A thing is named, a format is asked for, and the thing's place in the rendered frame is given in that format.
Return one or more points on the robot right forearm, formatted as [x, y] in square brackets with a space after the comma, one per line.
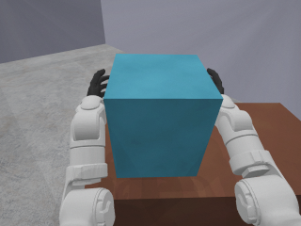
[248, 158]

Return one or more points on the right robot upper arm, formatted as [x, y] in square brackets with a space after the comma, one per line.
[266, 201]

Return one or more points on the left robot hand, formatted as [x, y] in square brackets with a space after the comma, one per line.
[96, 85]

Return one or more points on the carton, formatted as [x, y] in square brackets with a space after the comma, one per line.
[161, 110]

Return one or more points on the robot left forearm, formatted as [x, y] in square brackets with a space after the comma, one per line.
[87, 146]

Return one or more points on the right robot hand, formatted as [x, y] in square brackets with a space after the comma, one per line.
[216, 79]

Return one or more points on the left robot upper arm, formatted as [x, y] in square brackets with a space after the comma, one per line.
[88, 207]

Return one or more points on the pedestal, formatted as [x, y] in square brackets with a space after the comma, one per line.
[207, 199]

